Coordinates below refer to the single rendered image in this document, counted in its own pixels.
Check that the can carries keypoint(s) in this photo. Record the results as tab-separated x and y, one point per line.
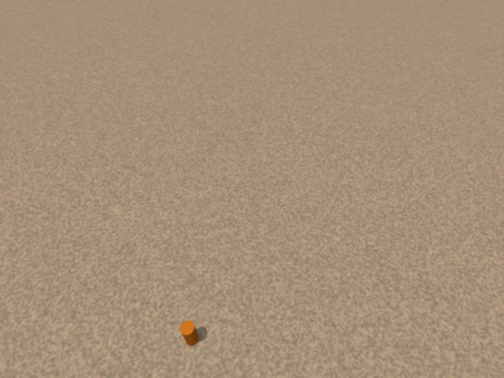
189	332

